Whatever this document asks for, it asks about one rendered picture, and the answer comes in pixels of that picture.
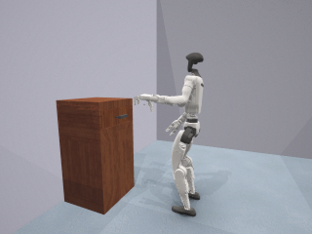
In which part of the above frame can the robot left forearm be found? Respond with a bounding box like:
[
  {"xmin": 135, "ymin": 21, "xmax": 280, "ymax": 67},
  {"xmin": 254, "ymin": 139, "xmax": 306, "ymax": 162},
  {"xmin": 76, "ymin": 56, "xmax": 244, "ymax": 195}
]
[{"xmin": 150, "ymin": 95, "xmax": 184, "ymax": 106}]

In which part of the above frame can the cabinet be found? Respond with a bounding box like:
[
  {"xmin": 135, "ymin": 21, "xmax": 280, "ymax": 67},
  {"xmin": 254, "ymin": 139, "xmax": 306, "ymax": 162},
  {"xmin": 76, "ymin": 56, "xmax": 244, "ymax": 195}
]
[{"xmin": 56, "ymin": 97, "xmax": 135, "ymax": 215}]

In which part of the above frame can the robot left upper arm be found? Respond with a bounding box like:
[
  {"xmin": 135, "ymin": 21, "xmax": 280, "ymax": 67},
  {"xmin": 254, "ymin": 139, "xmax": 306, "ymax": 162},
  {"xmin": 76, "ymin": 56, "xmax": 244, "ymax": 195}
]
[{"xmin": 177, "ymin": 75, "xmax": 197, "ymax": 107}]

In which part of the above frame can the robot left hand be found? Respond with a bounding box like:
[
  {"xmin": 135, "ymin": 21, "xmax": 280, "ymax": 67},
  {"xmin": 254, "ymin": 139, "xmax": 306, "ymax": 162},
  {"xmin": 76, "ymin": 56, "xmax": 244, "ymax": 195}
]
[{"xmin": 134, "ymin": 94, "xmax": 154, "ymax": 112}]

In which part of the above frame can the handle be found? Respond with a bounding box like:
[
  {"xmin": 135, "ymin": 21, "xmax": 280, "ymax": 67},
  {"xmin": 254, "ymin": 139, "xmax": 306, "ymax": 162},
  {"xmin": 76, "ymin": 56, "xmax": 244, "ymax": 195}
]
[{"xmin": 115, "ymin": 114, "xmax": 129, "ymax": 119}]

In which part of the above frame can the robot right forearm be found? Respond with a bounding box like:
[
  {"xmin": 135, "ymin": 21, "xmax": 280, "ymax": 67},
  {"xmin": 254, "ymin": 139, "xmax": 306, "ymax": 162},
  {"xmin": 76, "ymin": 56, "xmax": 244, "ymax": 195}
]
[{"xmin": 177, "ymin": 113, "xmax": 191, "ymax": 124}]

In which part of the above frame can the drawer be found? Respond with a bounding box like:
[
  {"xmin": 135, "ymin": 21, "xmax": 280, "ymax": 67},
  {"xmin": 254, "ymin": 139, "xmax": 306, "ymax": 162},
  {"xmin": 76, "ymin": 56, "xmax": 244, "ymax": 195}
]
[{"xmin": 100, "ymin": 105, "xmax": 132, "ymax": 129}]

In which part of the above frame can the humanoid robot head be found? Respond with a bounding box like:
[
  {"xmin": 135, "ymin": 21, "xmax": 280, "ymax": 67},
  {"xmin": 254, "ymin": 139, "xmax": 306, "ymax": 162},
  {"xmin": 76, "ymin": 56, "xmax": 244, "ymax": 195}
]
[{"xmin": 186, "ymin": 53, "xmax": 204, "ymax": 77}]

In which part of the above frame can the robot left shin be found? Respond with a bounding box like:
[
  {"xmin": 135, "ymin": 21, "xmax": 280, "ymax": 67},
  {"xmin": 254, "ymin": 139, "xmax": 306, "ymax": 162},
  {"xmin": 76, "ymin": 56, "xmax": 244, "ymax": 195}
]
[{"xmin": 172, "ymin": 169, "xmax": 190, "ymax": 210}]

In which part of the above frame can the robot right hand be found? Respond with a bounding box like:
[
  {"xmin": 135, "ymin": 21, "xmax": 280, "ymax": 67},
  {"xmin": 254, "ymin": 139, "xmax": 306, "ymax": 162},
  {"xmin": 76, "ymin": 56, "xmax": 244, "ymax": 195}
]
[{"xmin": 166, "ymin": 120, "xmax": 181, "ymax": 136}]

